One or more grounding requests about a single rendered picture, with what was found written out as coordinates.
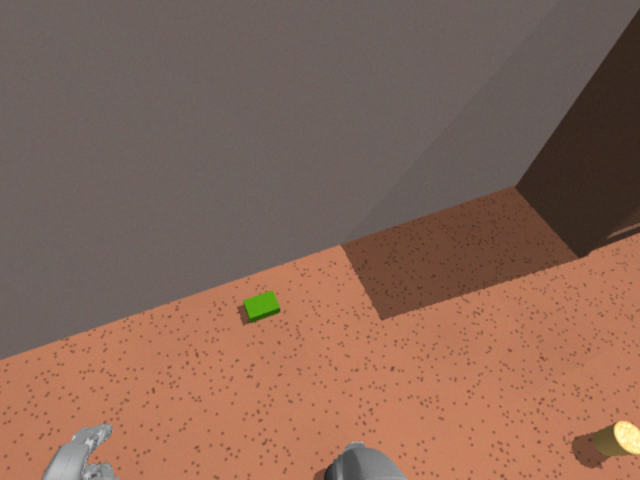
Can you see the bookshelf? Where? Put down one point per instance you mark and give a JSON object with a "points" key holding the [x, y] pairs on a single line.
{"points": [[585, 181]]}

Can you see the left robot hand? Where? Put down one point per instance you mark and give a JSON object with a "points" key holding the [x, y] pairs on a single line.
{"points": [[69, 462]]}

